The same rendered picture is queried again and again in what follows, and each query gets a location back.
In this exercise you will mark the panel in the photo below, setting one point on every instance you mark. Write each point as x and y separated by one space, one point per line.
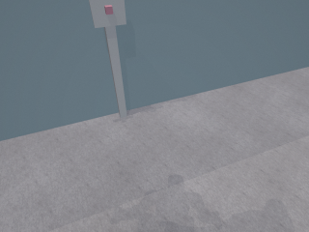
109 22

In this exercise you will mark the button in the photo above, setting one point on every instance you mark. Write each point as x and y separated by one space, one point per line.
108 9

